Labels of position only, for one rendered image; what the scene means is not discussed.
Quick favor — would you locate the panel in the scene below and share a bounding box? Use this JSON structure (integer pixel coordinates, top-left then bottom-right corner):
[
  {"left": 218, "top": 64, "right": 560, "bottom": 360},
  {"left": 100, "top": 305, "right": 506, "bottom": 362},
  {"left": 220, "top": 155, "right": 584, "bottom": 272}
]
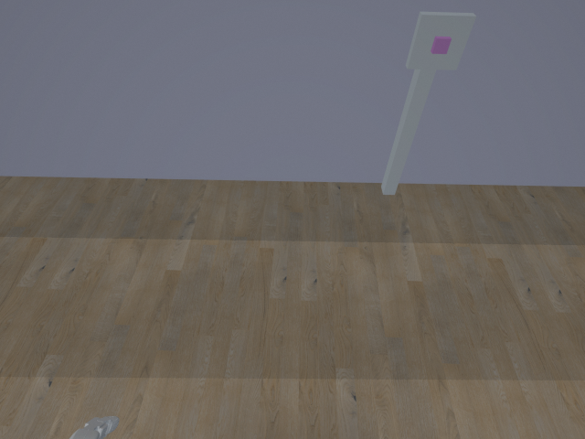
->
[{"left": 381, "top": 12, "right": 476, "bottom": 195}]

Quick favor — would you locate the robot left hand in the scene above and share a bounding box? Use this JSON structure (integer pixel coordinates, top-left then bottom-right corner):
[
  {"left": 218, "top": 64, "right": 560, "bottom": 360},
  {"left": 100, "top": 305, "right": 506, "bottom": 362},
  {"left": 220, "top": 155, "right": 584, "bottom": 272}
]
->
[{"left": 70, "top": 416, "right": 120, "bottom": 439}]

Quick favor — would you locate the button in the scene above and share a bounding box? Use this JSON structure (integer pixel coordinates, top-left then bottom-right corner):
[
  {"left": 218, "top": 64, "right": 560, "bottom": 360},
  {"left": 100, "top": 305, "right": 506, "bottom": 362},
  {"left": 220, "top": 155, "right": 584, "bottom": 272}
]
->
[{"left": 431, "top": 37, "right": 452, "bottom": 54}]

